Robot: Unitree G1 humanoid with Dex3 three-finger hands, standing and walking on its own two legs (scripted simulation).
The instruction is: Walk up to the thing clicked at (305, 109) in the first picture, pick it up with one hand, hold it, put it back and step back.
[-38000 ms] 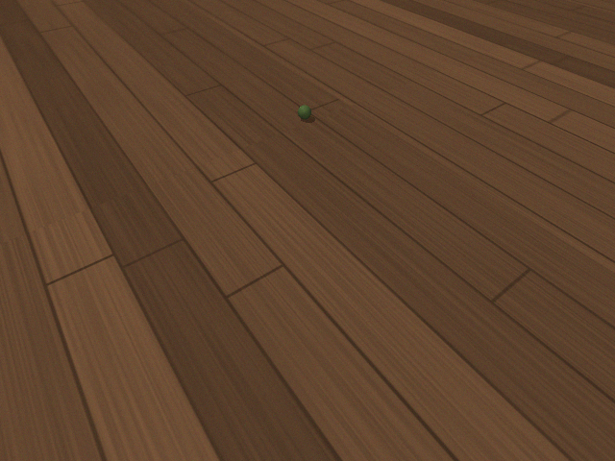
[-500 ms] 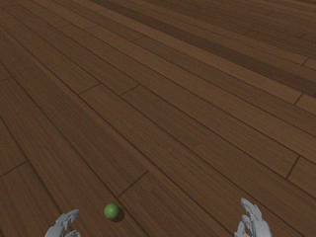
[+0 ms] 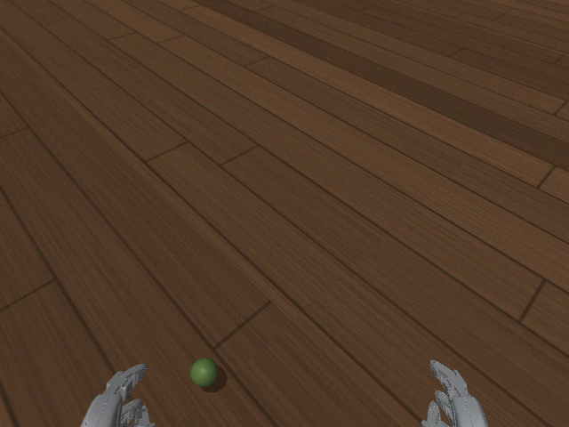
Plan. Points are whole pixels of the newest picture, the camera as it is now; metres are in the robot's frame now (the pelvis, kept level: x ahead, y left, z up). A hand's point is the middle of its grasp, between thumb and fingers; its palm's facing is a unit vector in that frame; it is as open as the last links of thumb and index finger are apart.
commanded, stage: stand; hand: left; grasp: from above
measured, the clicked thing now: (204, 372) +0.44 +0.24 -0.67
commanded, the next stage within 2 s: none
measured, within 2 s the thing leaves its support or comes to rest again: neither
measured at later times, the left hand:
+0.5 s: hand out of the picture +0.05 +0.24 -0.11, palm faces +0.05 -0.95 -0.31, open 7.4 cm
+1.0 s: hand out of the picture +0.03 +0.23 -0.10, palm faces +0.03 -0.94 -0.33, open 7.4 cm
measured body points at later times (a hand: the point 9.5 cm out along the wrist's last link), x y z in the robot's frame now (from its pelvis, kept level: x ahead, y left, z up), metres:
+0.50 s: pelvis +0.00 +0.01 +0.05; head +0.00 +0.02 +0.50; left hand +0.05 +0.29 -0.09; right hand +0.08 -0.27 -0.08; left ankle +0.02 +0.12 -0.68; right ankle +0.00 -0.15 -0.68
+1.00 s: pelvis -0.01 -0.01 +0.06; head -0.02 -0.01 +0.51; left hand +0.03 +0.28 -0.08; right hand +0.05 -0.29 -0.08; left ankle +0.02 +0.12 -0.68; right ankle +0.00 -0.15 -0.68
